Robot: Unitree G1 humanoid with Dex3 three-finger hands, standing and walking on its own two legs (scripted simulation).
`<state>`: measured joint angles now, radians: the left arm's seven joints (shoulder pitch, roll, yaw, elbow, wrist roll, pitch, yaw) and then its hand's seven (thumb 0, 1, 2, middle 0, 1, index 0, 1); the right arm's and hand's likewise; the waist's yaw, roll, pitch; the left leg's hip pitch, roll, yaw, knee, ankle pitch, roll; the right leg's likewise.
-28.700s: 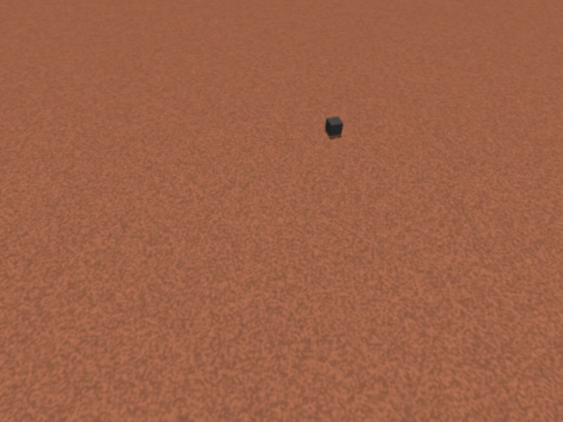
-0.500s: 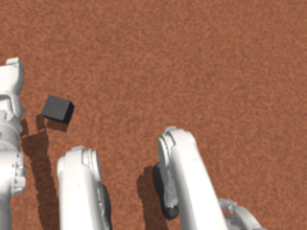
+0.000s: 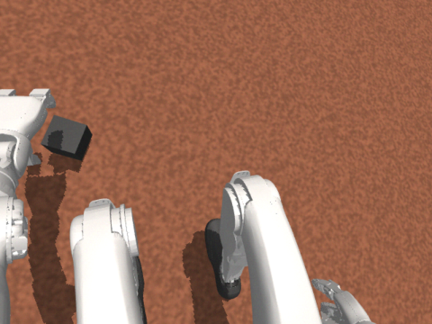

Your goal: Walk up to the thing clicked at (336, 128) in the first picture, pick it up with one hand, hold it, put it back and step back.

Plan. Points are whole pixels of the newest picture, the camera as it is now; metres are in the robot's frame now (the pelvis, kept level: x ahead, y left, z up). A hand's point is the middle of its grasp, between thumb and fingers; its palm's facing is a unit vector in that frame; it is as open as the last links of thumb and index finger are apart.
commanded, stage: home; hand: left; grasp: from above
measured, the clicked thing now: (68, 138) +0.51 +0.23 -0.31
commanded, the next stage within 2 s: none
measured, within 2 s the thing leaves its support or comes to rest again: neither
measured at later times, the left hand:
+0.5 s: hand out of the picture +0.43 +0.25 -0.03, palm faces -0.39 -0.37 -0.84, open 10.0 cm
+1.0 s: hand out of the picture +0.29 +0.20 +0.18, palm faces -0.06 -0.91 -0.41, open 7.4 cm
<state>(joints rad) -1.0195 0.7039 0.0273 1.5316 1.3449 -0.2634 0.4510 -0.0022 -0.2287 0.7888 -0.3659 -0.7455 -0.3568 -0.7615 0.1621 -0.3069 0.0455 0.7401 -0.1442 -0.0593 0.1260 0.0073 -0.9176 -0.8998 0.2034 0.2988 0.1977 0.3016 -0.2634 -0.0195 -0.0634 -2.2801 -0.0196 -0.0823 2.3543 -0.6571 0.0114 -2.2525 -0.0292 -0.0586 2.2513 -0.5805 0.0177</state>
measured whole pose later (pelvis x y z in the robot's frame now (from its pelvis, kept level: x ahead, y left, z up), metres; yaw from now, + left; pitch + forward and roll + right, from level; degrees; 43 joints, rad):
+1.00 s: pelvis +0.04 +0.00 +0.27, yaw +4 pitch +22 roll -3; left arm 0.08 0.30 -0.02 0.24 0.14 0.27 0.09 0.01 0.89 0.90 -0.21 -0.30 -0.21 -0.30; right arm 0.12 -0.21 0.03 0.56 0.04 -0.11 -0.06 0.01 -0.91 -0.89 0.21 0.30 0.20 0.30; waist -0.07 0.03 -0.20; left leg -1.27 0.01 -0.06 1.48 -0.60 0.00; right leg -1.26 -0.01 -0.05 1.41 -0.53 0.01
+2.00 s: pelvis +0.10 +0.00 +0.37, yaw +5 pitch +10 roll -3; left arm 0.49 0.22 0.03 -0.11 -0.05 0.44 0.02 0.01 0.91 0.90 -0.20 -0.30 -0.20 -0.30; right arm 0.30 -0.22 0.04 0.55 0.01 -0.24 -0.18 0.02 -0.91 -0.89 0.21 0.30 0.20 0.30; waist -0.04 0.05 -0.17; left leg -0.66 0.02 -0.05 1.00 -0.50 0.00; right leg -0.65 0.00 -0.06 0.92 -0.44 0.01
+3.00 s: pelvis +0.10 +0.00 +0.37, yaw +5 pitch +10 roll -3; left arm 0.50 0.24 0.02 -0.13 -0.05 0.44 0.02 0.01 0.91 0.90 -0.20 -0.30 -0.20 -0.30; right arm 0.29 -0.22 0.03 0.55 0.01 -0.24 -0.18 0.02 -0.91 -0.90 0.21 0.30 0.20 0.30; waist -0.04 0.05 -0.17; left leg -0.67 0.02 -0.05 1.01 -0.52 0.00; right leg -0.65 0.00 -0.06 0.93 -0.45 0.01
